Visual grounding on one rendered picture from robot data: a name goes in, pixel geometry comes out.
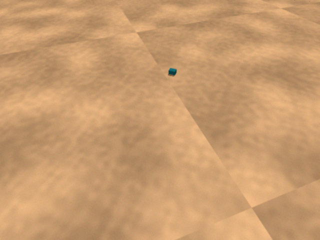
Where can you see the small box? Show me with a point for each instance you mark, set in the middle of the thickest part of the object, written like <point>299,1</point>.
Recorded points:
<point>172,71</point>

